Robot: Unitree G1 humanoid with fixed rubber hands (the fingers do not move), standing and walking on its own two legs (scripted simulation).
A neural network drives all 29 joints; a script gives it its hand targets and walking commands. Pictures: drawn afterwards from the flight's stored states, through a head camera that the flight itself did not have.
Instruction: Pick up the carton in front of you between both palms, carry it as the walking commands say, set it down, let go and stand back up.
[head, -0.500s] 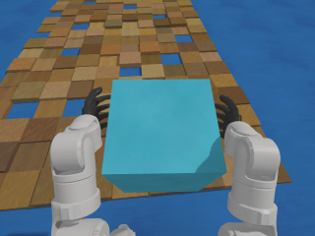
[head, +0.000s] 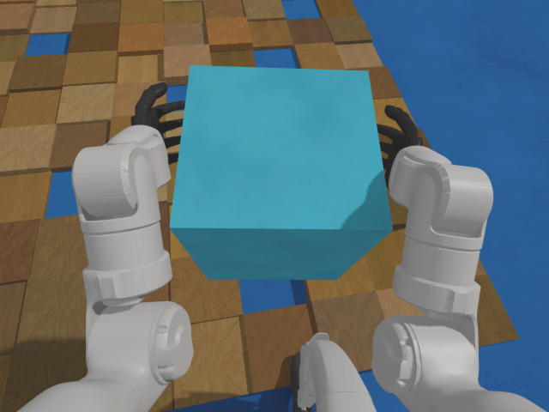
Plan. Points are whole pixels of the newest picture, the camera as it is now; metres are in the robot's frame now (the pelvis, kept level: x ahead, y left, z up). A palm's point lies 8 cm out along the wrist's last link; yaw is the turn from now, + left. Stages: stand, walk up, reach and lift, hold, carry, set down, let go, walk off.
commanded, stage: carry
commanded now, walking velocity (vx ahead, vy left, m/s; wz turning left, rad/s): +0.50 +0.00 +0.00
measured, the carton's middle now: (275, 191) +0.40 -0.01 +0.05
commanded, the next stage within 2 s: none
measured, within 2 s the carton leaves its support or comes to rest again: neither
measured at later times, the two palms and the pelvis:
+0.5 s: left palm out of the picture +0.76 +0.21 +0.21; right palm out of the picture +0.77 -0.09 +0.21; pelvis +0.37 +0.03 +0.02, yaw +1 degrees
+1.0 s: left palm out of the picture +1.05 +0.17 +0.17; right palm out of the picture +1.05 -0.13 +0.16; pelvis +0.67 +0.02 +0.03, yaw +1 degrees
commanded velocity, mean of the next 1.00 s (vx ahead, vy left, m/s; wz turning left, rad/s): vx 0.50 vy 0.00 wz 0.00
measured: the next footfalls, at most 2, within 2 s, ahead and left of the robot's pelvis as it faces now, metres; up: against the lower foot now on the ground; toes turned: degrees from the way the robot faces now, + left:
right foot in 0.06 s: +0.24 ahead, -0.10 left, +0.04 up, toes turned -4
left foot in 0.44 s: +0.50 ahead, +0.11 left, +0.03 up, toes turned +5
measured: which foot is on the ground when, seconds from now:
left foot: down 0.00-0.08, up 0.10-0.42, down 0.44-0.94, up 0.96-1.00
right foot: up 0.00-0.04, down 0.06-0.44, up 0.46-0.90, down 0.92-1.00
